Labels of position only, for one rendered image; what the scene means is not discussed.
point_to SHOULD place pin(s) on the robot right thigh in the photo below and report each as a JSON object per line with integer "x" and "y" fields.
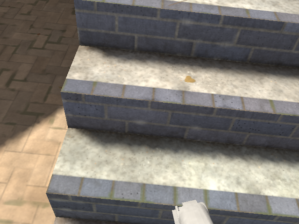
{"x": 191, "y": 212}

